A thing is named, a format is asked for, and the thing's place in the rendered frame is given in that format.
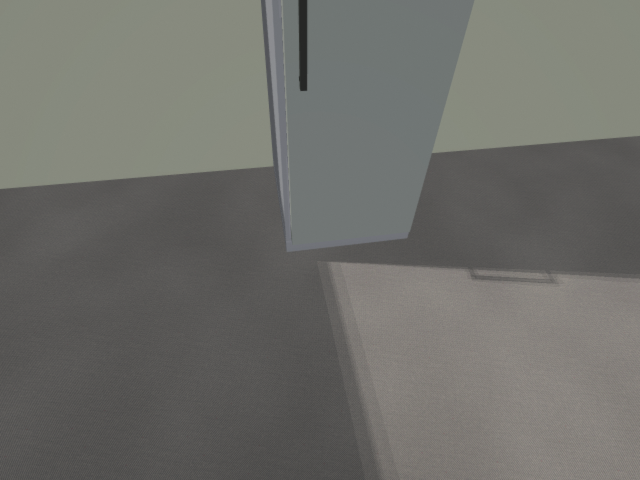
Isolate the fridge door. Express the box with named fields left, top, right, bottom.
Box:
left=281, top=0, right=474, bottom=245

